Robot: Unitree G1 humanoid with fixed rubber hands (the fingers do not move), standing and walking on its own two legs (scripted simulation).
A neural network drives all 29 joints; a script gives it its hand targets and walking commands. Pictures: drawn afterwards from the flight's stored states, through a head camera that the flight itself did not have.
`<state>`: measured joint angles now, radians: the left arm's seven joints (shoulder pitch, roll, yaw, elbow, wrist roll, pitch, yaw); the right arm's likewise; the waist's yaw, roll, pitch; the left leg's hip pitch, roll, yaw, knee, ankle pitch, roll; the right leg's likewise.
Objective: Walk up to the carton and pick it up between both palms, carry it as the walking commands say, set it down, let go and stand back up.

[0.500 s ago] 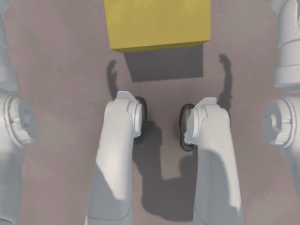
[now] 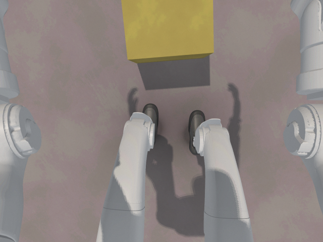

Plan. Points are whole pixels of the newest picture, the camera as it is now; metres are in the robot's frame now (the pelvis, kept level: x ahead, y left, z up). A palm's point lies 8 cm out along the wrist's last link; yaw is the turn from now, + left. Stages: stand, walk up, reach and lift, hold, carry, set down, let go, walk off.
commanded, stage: let go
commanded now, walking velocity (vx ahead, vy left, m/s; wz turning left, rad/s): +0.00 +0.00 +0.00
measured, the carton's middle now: (167, 22) +0.59 +0.06 -0.53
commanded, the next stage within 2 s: stand in 1.44 s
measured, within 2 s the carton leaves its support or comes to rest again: neither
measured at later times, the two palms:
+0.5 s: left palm out of the picture +0.37 +0.29 +0.00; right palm out of the picture +0.41 -0.21 -0.01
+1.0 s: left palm out of the picture +0.27 +0.23 +0.05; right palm out of the picture +0.27 -0.26 +0.05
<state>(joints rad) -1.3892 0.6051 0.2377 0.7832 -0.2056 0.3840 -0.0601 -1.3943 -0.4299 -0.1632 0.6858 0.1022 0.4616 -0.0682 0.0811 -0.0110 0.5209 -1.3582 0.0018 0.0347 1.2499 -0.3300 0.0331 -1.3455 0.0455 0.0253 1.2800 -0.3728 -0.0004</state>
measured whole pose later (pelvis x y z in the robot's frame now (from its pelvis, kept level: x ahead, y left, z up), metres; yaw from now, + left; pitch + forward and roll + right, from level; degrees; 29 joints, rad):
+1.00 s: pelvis +0.11 -0.02 +0.13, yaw +0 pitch +0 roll +2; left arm 0.16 0.22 0.07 0.48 -0.01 0.08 -0.09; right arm 0.19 -0.26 -0.06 0.46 0.10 0.10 0.03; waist 0.02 -0.01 0.12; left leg -0.32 -0.02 0.02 0.60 -0.28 0.01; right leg -0.33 0.03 0.04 0.68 -0.35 -0.03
